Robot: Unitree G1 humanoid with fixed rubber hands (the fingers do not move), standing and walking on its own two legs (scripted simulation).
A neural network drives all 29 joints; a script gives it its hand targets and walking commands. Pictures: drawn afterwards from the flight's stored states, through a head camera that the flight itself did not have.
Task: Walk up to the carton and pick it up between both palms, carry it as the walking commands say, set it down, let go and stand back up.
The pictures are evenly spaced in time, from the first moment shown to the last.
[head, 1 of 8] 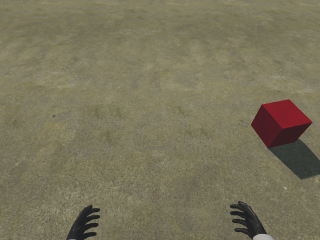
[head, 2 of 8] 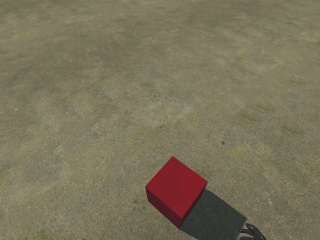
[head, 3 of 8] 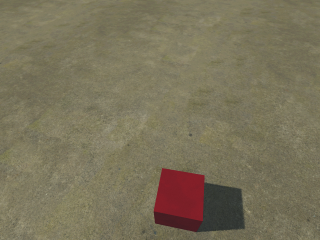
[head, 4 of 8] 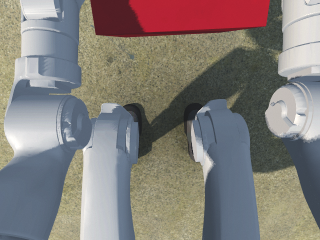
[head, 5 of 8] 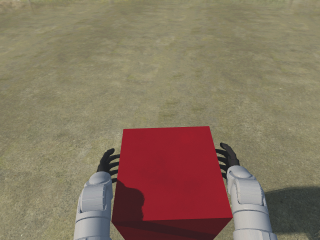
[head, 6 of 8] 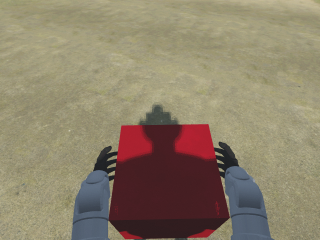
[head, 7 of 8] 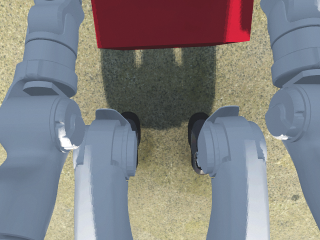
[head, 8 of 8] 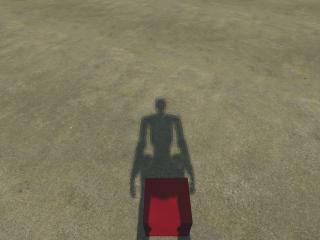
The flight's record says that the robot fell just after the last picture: no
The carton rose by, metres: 0.67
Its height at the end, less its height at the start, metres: +0.00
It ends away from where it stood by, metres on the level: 1.16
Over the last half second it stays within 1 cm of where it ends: yes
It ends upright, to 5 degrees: yes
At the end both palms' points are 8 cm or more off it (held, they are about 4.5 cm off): yes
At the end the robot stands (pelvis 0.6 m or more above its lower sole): yes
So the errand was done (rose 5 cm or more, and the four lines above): yes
